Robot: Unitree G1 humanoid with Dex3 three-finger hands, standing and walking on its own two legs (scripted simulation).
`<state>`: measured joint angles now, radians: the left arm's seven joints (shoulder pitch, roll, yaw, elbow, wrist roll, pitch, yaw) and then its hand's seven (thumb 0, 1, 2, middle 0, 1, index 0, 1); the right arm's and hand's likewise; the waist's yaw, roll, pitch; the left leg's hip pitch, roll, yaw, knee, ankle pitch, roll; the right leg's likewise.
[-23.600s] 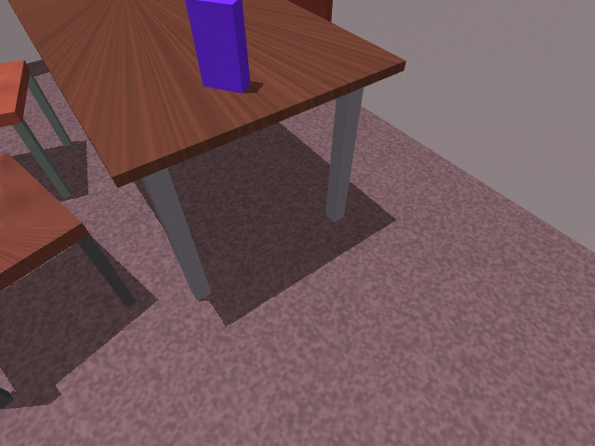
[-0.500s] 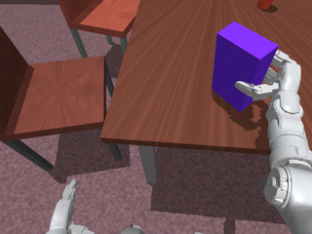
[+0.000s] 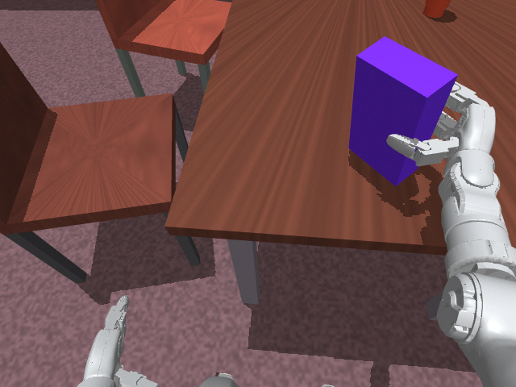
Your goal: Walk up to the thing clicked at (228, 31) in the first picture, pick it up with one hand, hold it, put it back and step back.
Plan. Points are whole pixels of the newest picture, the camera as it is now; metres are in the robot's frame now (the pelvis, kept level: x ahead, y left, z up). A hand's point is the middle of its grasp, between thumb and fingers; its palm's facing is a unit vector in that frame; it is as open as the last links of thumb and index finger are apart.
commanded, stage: close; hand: right
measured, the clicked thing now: (390, 120) +0.52 -0.15 +0.11
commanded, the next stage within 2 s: settle in 0.76 s
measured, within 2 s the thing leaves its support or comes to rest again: leaves its support in 1.02 s
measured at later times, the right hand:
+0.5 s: hand (428, 130) +0.48 -0.19 +0.13, palm faces +0.22 +0.97 +0.00, open 9.5 cm
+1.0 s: hand (430, 127) +0.48 -0.20 +0.13, palm faces +0.21 +0.98 -0.01, open 9.5 cm
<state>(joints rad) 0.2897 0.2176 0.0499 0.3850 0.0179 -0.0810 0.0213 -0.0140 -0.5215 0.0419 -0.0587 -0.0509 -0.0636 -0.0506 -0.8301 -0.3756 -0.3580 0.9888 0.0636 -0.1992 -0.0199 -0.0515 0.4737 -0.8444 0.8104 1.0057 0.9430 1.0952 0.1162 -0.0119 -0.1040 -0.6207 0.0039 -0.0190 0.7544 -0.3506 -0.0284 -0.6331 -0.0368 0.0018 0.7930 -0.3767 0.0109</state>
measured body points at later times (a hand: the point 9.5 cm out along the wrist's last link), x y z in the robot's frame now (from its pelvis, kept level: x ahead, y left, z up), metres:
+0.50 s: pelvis +0.00 +0.00 +0.00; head +0.06 -0.01 +0.45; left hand +0.14 +0.26 -0.06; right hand +0.46 -0.24 +0.13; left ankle +0.01 +0.14 -0.71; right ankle +0.00 -0.12 -0.71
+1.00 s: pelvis -0.01 +0.00 +0.00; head +0.06 -0.01 +0.45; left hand +0.14 +0.26 -0.05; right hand +0.47 -0.25 +0.14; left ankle +0.01 +0.14 -0.71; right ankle +0.00 -0.12 -0.71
